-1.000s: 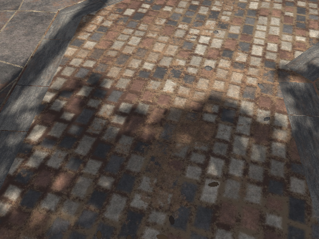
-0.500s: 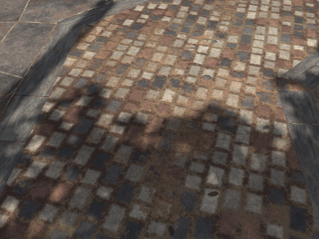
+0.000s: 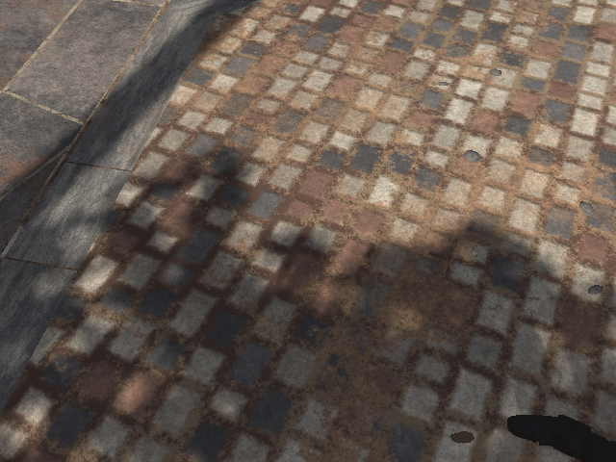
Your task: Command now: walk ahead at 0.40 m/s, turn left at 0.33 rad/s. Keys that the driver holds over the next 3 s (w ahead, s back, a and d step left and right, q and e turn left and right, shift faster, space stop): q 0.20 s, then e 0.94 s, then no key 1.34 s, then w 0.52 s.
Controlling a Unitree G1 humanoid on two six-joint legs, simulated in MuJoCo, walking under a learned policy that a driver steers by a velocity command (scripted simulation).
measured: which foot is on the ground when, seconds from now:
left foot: up 0.00-0.00, down 0.02-0.56, up 0.58-0.86, down 0.88-1.00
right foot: down 0.00-0.04, up 0.06-0.48, down 0.50-0.88, up 0.90-1.00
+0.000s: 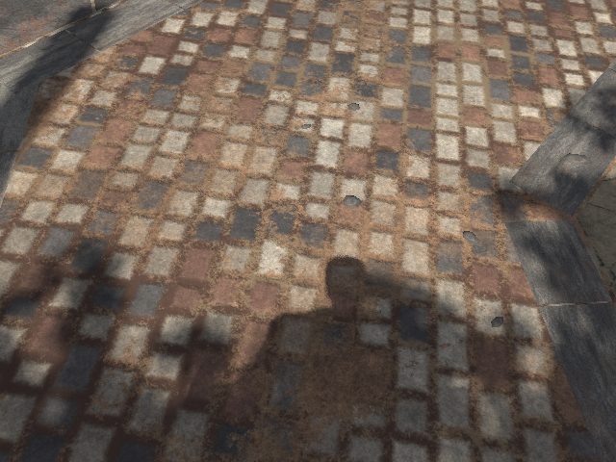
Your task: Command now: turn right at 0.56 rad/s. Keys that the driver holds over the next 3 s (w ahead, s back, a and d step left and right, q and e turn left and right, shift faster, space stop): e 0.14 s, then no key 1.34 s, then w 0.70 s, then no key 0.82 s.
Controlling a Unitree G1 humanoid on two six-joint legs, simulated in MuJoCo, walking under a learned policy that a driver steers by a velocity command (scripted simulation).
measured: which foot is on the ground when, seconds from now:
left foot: down 0.00-0.34, up 0.36-0.66, down 0.68-1.00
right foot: up 0.00-0.32, down 0.34-1.00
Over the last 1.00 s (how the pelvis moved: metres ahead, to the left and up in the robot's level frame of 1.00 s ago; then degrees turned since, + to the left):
0.22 0.05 0.03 -12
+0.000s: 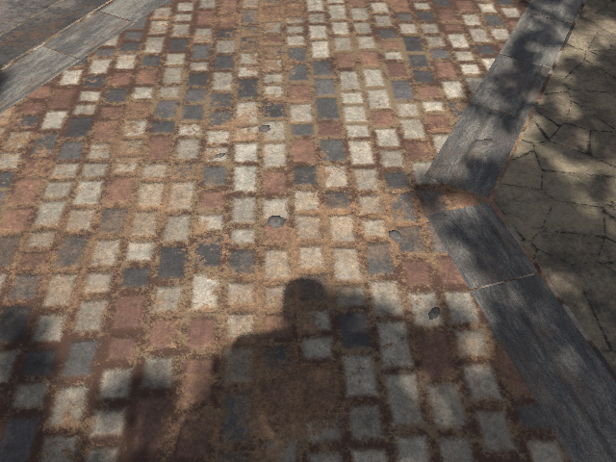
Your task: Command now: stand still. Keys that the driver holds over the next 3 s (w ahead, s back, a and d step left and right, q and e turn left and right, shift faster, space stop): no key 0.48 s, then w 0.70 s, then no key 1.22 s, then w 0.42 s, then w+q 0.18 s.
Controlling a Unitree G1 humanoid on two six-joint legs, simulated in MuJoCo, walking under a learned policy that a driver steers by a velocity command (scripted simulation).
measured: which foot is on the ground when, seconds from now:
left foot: down 0.00-0.74, up 0.76-1.00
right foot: down 0.00-1.00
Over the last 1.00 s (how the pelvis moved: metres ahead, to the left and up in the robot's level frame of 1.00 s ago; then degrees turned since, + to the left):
0.01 -0.03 -0.01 -11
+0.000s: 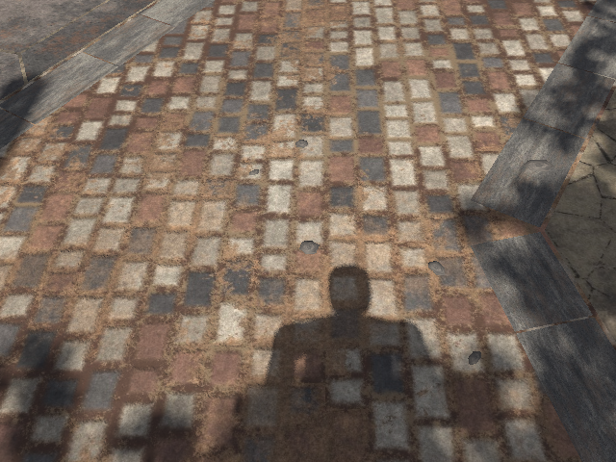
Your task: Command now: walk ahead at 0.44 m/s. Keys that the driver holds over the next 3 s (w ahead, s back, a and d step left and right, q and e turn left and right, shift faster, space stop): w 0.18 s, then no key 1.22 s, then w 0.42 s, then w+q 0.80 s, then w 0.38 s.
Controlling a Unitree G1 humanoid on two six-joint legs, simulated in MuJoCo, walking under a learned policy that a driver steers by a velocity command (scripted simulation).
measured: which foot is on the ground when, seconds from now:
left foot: up 0.00-0.16, down 0.18-1.00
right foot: down 0.00-0.20, up 0.22-0.58, down 0.60-1.00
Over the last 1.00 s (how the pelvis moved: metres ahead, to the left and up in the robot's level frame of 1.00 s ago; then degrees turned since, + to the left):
0.13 -0.02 0.01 0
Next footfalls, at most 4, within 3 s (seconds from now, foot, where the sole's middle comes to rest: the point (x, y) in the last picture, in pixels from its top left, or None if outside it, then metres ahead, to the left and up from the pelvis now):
0.18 left None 0.30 0.14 -0.78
0.60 right None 0.39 -0.09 -0.78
2.22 left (302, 343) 0.78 0.13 -0.78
2.72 right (344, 241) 1.11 0.03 -0.78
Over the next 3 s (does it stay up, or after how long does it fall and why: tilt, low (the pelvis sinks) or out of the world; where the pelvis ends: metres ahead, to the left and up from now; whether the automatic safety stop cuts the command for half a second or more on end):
stays up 1.04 0.10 0.01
